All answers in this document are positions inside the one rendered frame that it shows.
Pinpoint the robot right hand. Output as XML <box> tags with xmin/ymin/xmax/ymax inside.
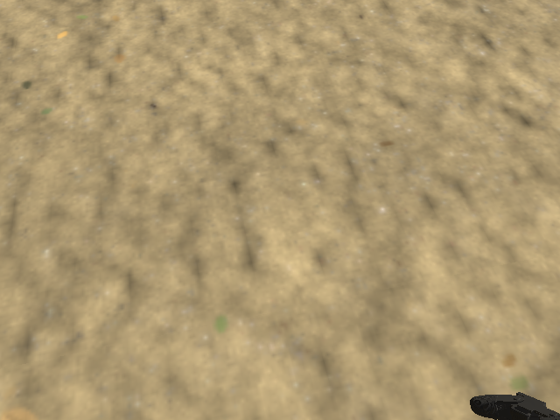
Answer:
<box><xmin>470</xmin><ymin>392</ymin><xmax>560</xmax><ymax>420</ymax></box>

